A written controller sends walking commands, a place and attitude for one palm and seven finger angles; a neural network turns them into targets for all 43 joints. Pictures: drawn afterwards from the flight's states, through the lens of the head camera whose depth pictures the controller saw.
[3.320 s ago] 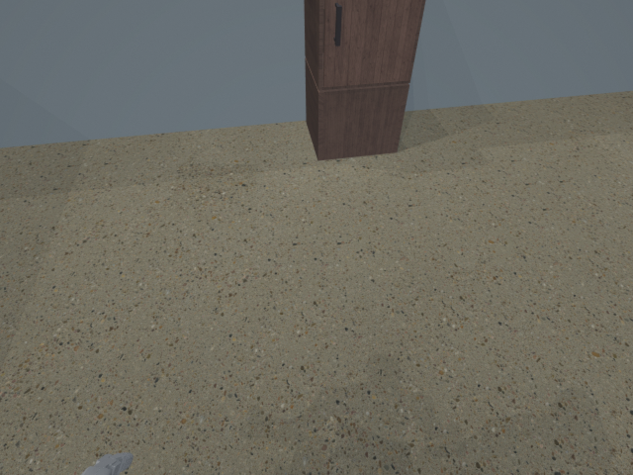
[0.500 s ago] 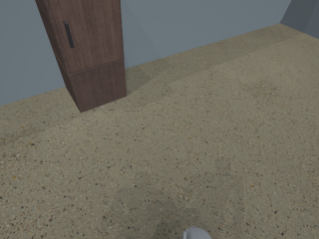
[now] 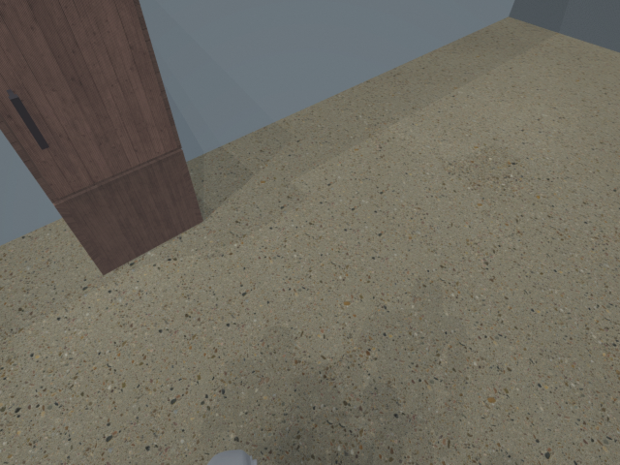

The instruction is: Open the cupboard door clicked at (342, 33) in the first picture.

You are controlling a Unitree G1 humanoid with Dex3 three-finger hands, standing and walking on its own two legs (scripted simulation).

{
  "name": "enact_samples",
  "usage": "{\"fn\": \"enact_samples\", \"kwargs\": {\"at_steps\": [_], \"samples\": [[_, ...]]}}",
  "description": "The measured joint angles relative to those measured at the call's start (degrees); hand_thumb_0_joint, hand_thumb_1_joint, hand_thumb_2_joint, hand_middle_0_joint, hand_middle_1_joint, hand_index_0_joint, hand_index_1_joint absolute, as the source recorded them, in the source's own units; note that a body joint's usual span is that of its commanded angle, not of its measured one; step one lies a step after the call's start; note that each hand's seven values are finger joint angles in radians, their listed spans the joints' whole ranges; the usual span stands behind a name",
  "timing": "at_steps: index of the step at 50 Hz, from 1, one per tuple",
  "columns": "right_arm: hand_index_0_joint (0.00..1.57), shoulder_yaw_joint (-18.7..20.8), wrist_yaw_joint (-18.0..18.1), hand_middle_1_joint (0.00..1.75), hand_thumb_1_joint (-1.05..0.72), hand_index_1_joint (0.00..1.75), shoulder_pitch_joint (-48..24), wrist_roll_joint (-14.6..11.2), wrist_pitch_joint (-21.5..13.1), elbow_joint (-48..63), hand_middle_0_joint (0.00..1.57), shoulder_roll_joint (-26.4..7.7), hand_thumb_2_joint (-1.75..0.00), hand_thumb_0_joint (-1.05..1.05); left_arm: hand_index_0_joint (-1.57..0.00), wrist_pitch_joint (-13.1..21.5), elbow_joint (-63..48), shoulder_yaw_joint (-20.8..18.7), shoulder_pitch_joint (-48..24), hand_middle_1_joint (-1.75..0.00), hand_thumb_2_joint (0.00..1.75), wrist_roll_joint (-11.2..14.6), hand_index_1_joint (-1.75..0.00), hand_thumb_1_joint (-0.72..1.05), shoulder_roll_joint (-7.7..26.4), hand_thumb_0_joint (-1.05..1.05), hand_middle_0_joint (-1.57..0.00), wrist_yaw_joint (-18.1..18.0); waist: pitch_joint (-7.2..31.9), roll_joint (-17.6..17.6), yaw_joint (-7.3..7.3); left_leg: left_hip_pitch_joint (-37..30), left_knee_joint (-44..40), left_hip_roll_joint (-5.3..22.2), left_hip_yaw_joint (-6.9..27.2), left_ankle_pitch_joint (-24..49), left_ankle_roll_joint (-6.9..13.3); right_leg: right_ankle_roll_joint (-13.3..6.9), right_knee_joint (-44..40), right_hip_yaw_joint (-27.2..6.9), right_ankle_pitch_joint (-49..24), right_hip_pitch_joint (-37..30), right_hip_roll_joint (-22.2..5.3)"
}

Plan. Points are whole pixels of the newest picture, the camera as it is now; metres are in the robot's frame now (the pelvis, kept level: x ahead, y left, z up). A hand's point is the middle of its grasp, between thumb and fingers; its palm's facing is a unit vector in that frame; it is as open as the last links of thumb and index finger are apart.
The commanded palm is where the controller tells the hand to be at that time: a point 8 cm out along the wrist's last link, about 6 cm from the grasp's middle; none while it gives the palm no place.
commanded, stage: walk to a spot facing it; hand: left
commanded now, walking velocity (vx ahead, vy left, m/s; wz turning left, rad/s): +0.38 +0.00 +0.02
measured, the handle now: (27, 119) +0.89 +0.75 -0.07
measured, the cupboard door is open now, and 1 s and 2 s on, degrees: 0 0 0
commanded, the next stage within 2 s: turn to face it in 0.68 s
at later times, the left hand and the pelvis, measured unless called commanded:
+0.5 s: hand (171, 389) +0.27 +0.24 -0.17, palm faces -0.01 -0.99 -0.17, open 7.3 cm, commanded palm none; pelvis +0.23 +0.06 +0.01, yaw -4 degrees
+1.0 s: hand (250, 263) +0.52 +0.14 -0.16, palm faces -0.09 -0.96 -0.25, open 7.1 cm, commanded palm none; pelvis +0.42 -0.04 +0.00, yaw -6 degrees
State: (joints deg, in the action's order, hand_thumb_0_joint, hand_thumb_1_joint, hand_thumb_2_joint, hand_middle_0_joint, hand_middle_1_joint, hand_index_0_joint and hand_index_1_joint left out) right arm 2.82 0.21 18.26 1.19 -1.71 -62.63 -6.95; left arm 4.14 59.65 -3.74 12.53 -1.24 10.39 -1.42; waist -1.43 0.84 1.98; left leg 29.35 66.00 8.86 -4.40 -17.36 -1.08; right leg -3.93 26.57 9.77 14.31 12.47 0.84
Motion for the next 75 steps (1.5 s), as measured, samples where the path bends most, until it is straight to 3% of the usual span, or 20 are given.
{"fn": "enact_samples", "kwargs": {"at_steps": [5,11,13,16,20,27,35,37,38,41,43,47,51,58,62,63,65,68,71,75], "samples": [[0.20,1.05,-0.56,0.30,-0.95,0.30,-5.18,0.23,0.18,2.80,0.20,-3.90,-0.90,0.02,-0.20,-0.28,2.33,0.76,4.24,-0.30,0.90,-0.27,-0.30,0.94,-0.11,-0.02,-0.20,0.58,1.14,0.43,-1.15,2.29,-15.67,0.81,-1.02,5.06,-0.98,1.48,-3.42,-0.31,2.13,-5.37,-0.05],[0.20,0.57,-1.70,0.30,-0.93,0.30,-8.47,0.23,-0.96,4.60,0.20,-4.86,-0.90,0.01,-0.20,-0.88,4.24,1.11,8.97,-0.30,0.90,-0.36,-0.30,0.92,-0.35,0.00,-0.20,1.11,0.50,-1.64,-3.67,-4.23,-30.62,-1.49,-3.79,5.61,0.13,4.37,-0.81,-0.83,8.96,-10.42,-1.63],[0.20,0.37,-1.44,0.30,-0.93,0.30,-9.46,0.71,-2.25,5.09,0.20,-4.35,-0.90,0.01,-0.20,-1.57,5.11,1.04,9.91,-0.30,0.90,0.03,-0.30,0.92,-0.38,0.00,-0.20,1.33,-0.34,-3.17,-3.70,-5.84,-30.01,-2.82,-5.24,6.09,2.06,4.15,9.45,-2.16,11.87,-7.60,-3.79],[0.20,-0.32,-0.80,0.30,-0.92,0.30,-9.06,0.67,-3.35,5.62,0.20,-3.03,-0.90,0.00,-0.20,-2.86,6.01,1.06,9.22,-0.30,0.90,0.12,-0.30,0.91,-0.39,0.00,-0.20,1.70,-1.18,-3.66,-3.21,-9.17,-29.09,-3.29,-7.08,1.85,3.56,2.80,33.84,-5.80,12.54,2.49,-3.82],[0.21,-0.07,0.84,0.30,-0.94,0.30,-5.59,0.19,-3.68,4.09,0.20,-1.42,-0.90,-0.01,-0.20,-3.45,4.61,0.38,6.11,-0.30,0.90,-0.32,-0.30,0.91,-0.10,0.01,-0.19,2.07,-1.14,-3.29,-2.57,-16.13,-36.28,-4.47,-8.58,2.31,3.11,3.18,43.35,-6.35,5.22,13.08,-5.53],[0.21,-0.22,0.69,0.30,-0.94,0.30,1.62,0.05,-2.87,-0.47,0.20,-1.16,-0.90,-0.01,-0.20,-4.57,0.27,-0.45,0.54,-0.30,0.90,-0.68,-0.30,0.91,-0.07,0.00,-0.19,2.34,-0.30,-2.72,-2.21,-25.88,-45.83,-5.92,-11.25,1.95,1.92,4.80,31.72,-6.04,-3.65,21.46,-8.55],[0.20,-0.26,0.24,0.30,-0.91,0.30,6.65,0.52,-1.68,-2.98,0.20,-0.51,-0.90,0.00,-0.20,-4.33,-1.84,-0.20,-4.40,-0.30,0.90,-0.54,-0.30,0.91,-0.41,0.00,-0.19,2.71,-2.43,-0.49,0.78,-33.16,-43.71,-3.53,-14.91,-5.87,-2.75,2.41,11.70,-2.32,-3.32,16.42,-6.31],[0.20,-0.31,0.00,0.30,-0.91,0.30,7.70,0.24,-1.13,-3.69,0.20,-0.26,-0.90,0.00,-0.20,-2.78,-2.50,-0.14,-4.79,-0.30,0.90,-0.80,-0.30,0.91,-0.13,0.00,-0.19,2.69,-2.73,0.00,0.55,-31.40,-34.61,-0.88,-14.78,-10.13,-3.29,0.77,8.58,-1.36,-5.68,13.35,-4.77],[0.20,-0.40,-0.17,0.30,-0.91,0.30,7.14,-0.06,-0.58,-4.02,0.20,-0.27,-0.90,0.00,-0.20,-1.85,-2.60,-0.21,-5.12,-0.30,0.90,-0.75,-0.30,0.91,-0.20,0.00,-0.19,2.46,-3.24,0.31,0.23,-27.95,-25.29,0.10,-12.13,-11.73,-2.73,-0.19,11.14,-1.24,-4.87,13.91,-4.12],[0.20,-0.35,-0.13,0.30,-0.91,0.30,3.90,-0.70,0.49,-3.48,0.20,-0.77,-0.90,0.00,-0.20,-0.93,-2.30,0.17,-5.14,-0.30,0.90,0.10,-0.30,0.91,-0.82,0.00,-0.19,1.59,-4.46,0.66,0.14,-16.22,-1.04,-1.29,-3.26,-10.47,-1.08,-1.58,11.96,-0.80,-0.72,11.15,-2.74],[0.20,-0.26,0.17,0.30,-0.91,0.30,1.48,-0.60,0.61,-2.34,0.20,-1.25,-0.90,0.00,-0.20,-1.00,-1.63,0.75,-4.35,-0.30,0.90,0.25,-0.30,0.91,-1.41,0.00,-0.19,1.06,-4.02,0.72,0.20,-9.85,4.32,-1.79,-1.09,-6.64,-0.71,-0.91,8.33,-0.38,-1.25,8.09,-2.12],[0.20,-0.05,0.62,0.30,-0.91,0.30,-2.42,-0.39,0.96,0.60,0.20,-1.92,-0.90,0.00,-0.21,-0.91,-0.68,0.78,-3.01,-0.30,0.90,0.27,-0.30,0.95,-1.19,-0.01,-0.20,-0.22,-2.13,1.06,0.58,-1.69,-0.22,-1.88,0.65,-1.60,-1.11,-1.37,1.38,1.50,-2.50,3.11,-1.41],[0.20,0.21,0.60,0.30,-0.92,0.30,-4.64,-0.26,2.05,2.11,0.20,-2.62,-0.90,0.00,-0.21,-1.75,-0.34,1.24,-2.25,-0.30,0.90,0.14,-0.30,0.95,-1.07,-0.01,-0.20,-0.32,-0.72,1.13,0.22,0.79,-6.98,-2.10,0.32,0.61,-1.98,-1.07,-1.53,3.92,-1.78,-0.18,-1.50],[0.20,-0.01,-0.67,0.30,-0.92,0.30,-7.11,-0.26,3.79,3.77,0.20,-3.42,-0.90,0.00,-0.21,-3.21,-1.31,1.12,-1.10,-0.30,0.90,-0.24,-0.30,0.94,-0.53,0.00,-0.20,-0.24,-1.43,-0.99,-1.77,-3.19,-18.88,-2.91,-2.68,-1.72,-2.25,0.47,1.16,8.42,2.84,-2.59,-3.78],[0.20,-0.10,-1.23,0.30,-0.91,0.30,-8.47,-0.08,3.78,5.90,0.20,-3.87,-0.90,0.00,-0.21,-4.14,-1.75,0.86,0.34,-0.30,0.90,-0.16,-0.30,0.93,0.14,0.00,-0.20,-0.01,-2.55,-2.33,-2.53,-8.35,-27.83,-3.91,-3.92,1.16,-1.03,2.26,7.58,10.67,7.52,-1.62,-6.48],[0.20,0.00,-1.27,0.30,-0.91,0.30,-8.70,0.10,3.37,6.56,0.20,-4.05,-0.90,0.00,-0.21,-4.49,-1.77,0.70,0.81,-0.30,0.90,0.08,-0.30,0.92,0.39,0.00,-0.20,0.12,-2.65,-2.76,-2.42,-9.08,-29.48,-4.64,-3.84,3.86,0.42,3.01,11.13,10.57,9.10,-0.31,-7.76],[0.20,0.03,-1.10,0.30,-0.91,0.30,-9.43,0.03,2.56,7.71,0.20,-4.06,-0.90,0.00,-0.21,-5.87,-1.92,0.53,0.71,-0.30,0.90,0.42,-0.30,0.92,1.12,0.00,-0.20,0.18,-3.52,-3.59,-2.37,-8.40,-27.77,-6.06,-3.63,1.76,3.01,5.58,22.67,5.06,16.23,4.55,-8.16],[0.20,-0.07,-0.53,0.30,-0.91,0.30,-9.55,-0.05,2.10,8.55,0.20,-4.14,-0.90,0.00,-0.20,-7.19,-2.60,0.00,-0.33,-0.30,0.90,0.26,-0.30,0.92,1.88,0.00,-0.20,0.15,-4.04,-2.94,-2.05,-9.08,-29.79,-6.98,-2.20,1.07,3.97,7.26,34.73,-1.67,17.47,10.86,-6.57],[0.20,-0.23,-0.19,0.30,-0.91,0.30,-9.27,-0.05,2.35,8.56,0.20,-4.35,-0.90,0.00,-0.20,-7.10,-4.09,-0.40,-1.90,-0.30,0.90,0.27,-0.30,0.91,2.52,0.01,-0.20,0.39,-4.08,-1.96,-1.91,-10.17,-33.60,-7.82,-0.34,3.45,3.65,8.22,36.80,-5.40,13.36,14.12,-6.33],[0.21,-0.12,-0.38,0.30,-0.90,0.30,-8.66,-0.01,2.80,8.51,0.21,-4.51,-0.90,0.00,-0.20,-7.00,-6.30,-0.69,-3.79,-0.30,0.90,0.42,-0.30,0.91,3.23,0.01,-0.19,0.30,-3.47,-1.01,-1.50,-10.98,-36.61,-8.62,2.20,5.37,3.24,9.00,31.82,-8.16,11.21,14.44,-6.26]]}}
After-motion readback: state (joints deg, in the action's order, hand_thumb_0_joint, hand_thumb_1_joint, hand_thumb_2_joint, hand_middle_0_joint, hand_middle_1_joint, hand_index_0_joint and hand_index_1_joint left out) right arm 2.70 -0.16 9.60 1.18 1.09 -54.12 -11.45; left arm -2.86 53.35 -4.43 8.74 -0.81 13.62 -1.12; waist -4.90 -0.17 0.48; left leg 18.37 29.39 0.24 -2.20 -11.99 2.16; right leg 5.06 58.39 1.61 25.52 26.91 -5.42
